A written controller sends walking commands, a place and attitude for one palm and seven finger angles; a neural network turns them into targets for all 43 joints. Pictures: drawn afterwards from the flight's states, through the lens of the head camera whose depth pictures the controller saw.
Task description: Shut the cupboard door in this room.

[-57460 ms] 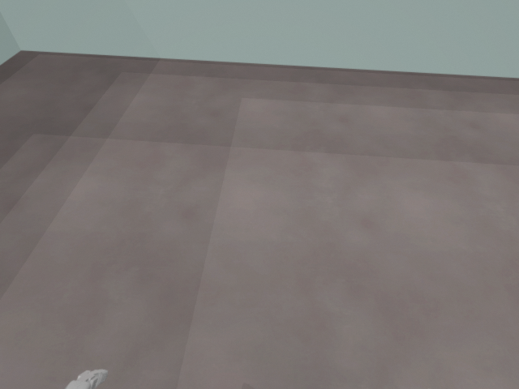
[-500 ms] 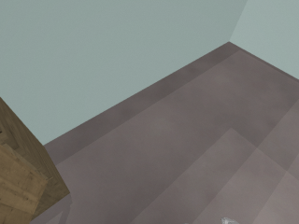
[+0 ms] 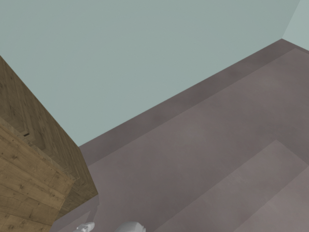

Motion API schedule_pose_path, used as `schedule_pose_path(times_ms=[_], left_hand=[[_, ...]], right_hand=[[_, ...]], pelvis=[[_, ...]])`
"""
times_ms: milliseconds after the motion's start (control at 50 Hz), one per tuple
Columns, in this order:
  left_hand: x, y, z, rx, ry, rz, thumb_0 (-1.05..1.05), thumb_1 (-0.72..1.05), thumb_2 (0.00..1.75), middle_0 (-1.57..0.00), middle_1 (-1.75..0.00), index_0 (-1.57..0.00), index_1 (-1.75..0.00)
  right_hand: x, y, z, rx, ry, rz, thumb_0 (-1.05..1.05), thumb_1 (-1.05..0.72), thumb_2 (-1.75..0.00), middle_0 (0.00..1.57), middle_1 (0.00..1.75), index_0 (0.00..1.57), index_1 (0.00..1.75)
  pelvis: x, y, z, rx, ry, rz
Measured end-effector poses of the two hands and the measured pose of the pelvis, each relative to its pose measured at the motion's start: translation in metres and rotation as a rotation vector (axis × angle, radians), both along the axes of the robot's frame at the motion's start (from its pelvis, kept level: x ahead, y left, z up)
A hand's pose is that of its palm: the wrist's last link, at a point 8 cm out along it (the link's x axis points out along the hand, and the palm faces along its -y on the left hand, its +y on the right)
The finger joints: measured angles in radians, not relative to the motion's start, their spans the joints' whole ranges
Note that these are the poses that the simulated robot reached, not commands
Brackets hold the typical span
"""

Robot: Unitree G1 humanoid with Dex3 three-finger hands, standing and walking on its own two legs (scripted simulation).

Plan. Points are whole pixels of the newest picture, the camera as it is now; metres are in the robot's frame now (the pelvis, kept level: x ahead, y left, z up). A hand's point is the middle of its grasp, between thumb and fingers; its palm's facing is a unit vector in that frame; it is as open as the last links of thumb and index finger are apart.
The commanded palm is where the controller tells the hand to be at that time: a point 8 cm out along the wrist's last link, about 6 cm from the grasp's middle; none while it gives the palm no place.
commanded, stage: turn or walk to find it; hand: left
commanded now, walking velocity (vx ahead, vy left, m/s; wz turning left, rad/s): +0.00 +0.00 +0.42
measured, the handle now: out of the picture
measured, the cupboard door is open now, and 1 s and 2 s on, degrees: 43 43 43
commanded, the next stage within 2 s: stand and wait in 1.36 s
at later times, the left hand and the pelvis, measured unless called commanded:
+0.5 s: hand out of the picture +0.01 +0.27 -0.17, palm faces +0.27 -0.94 -0.23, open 7.4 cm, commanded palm none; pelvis +0.01 +0.05 +0.00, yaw +12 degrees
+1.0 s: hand out of the picture +0.04 +0.19 -0.14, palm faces +0.43 -0.86 -0.27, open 7.4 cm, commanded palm none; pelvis +0.04 -0.01 +0.00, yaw +26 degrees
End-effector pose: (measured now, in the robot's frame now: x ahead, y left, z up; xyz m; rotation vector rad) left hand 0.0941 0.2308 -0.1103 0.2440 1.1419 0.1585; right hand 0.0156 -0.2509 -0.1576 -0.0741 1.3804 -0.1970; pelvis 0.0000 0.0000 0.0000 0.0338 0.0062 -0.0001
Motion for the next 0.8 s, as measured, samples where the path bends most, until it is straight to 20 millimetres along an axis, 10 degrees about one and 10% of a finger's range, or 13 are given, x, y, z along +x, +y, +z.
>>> schedule_pose_path(times_ms=[160, 360, 580, 800], left_hand=[[-0.049, 0.014, -0.01, -0.022, 0.07, 0.127, 0.0, 0.91, 0.89, -0.21, -0.3, -0.2, -0.3], [-0.12, 0.067, -0.046, -0.057, 0.227, 0.291, 0.0, 0.9, 0.89, -0.2, -0.29, -0.2, -0.3], [-0.082, 0.078, -0.023, -0.062, 0.093, 0.328, 0.0, 0.91, 0.9, -0.2, -0.29, -0.2, -0.3], [-0.038, 0.037, -0.01, 0.001, -0.027, 0.327, 0.0, 0.9, 0.9, -0.2, -0.29, -0.2, -0.3]], right_hand=[[0.048, 0.005, 0.013, -0.027, -0.024, 0.126, 0.01, -0.91, -0.9, 0.19, 0.29, 0.2, 0.3], [0.137, 0.063, 0.031, -0.085, -0.222, 0.3, 0.01, -0.91, -0.9, 0.2, 0.29, 0.2, 0.3], [0.135, 0.086, 0.04, -0.057, -0.187, 0.356, 0.01, -0.91, -0.9, 0.2, 0.3, 0.2, 0.3], [0.114, 0.037, -0.003, 0.0, -0.038, 0.351, 0.01, -0.91, -0.9, 0.2, 0.3, 0.2, 0.3]], pelvis=[[0.005, 0.004, 0.003, 0.008, 0.001, 0.079], [0.01, 0.04, -0.011, -0.036, -0.004, 0.153], [0.017, 0.045, 0.006, -0.058, -0.003, 0.238], [0.03, 0.005, -0.009, -0.019, 0.008, 0.331]])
